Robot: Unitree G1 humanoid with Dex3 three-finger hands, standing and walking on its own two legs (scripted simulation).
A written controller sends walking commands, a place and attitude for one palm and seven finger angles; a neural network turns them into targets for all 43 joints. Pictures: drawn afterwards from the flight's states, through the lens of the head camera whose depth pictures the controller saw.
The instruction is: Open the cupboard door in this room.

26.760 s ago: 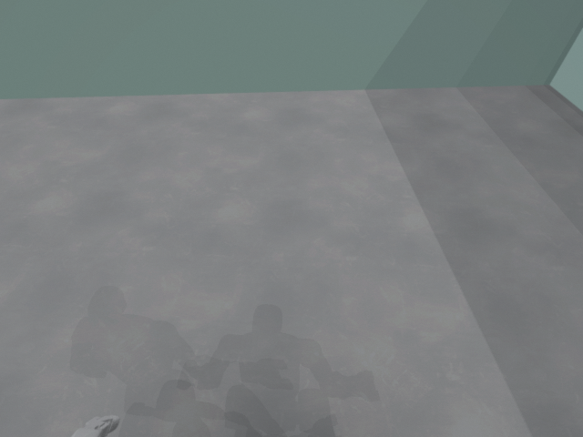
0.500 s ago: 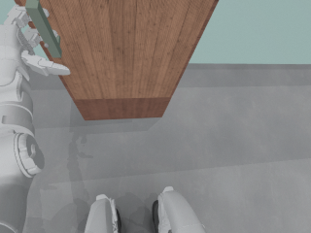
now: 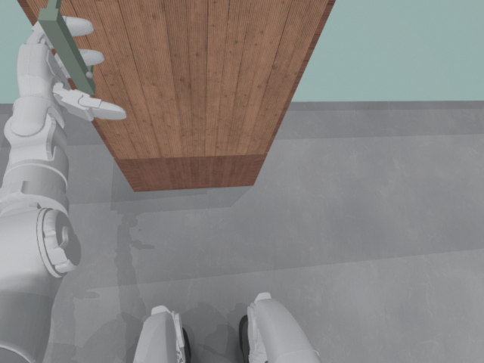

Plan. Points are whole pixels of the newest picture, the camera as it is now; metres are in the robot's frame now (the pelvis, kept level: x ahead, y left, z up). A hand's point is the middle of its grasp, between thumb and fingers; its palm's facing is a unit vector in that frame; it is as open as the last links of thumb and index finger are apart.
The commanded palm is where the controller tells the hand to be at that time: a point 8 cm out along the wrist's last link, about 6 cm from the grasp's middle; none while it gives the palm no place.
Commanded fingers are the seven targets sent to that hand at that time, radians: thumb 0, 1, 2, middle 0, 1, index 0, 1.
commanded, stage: slide the fingers in behind the handle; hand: left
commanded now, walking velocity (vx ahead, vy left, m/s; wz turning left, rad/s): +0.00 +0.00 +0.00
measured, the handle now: (73, 47) +0.60 +0.19 +0.07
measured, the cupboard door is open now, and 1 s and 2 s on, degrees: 0 0 35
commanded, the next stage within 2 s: close the thumb around the handle in 0.18 s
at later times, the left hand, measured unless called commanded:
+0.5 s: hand (85, 78) +0.54 +0.17 +0.07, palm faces -0.04 -1.00 +0.00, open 12.7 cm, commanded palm +0.52 +0.21 +0.07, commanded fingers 0.00 0.17 0.59 -0.35 -1.27 -0.35 -1.27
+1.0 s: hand (85, 76) +0.54 +0.17 +0.07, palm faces -0.03 -1.00 +0.00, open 5.7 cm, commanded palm +0.52 +0.21 +0.07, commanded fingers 0.00 0.90 0.90 -0.40 -1.35 -0.40 -1.35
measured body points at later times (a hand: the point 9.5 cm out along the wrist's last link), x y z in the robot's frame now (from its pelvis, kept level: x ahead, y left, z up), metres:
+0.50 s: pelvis +0.00 +0.00 +0.00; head +0.16 +0.03 +0.42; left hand +0.54 +0.22 +0.07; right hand -0.02 -0.26 -0.10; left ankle +0.02 +0.11 -0.64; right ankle +0.02 -0.12 -0.64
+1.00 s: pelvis +0.00 +0.00 +0.00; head +0.16 +0.03 +0.42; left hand +0.54 +0.22 +0.07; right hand -0.02 -0.25 -0.10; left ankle +0.02 +0.11 -0.64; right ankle +0.02 -0.12 -0.64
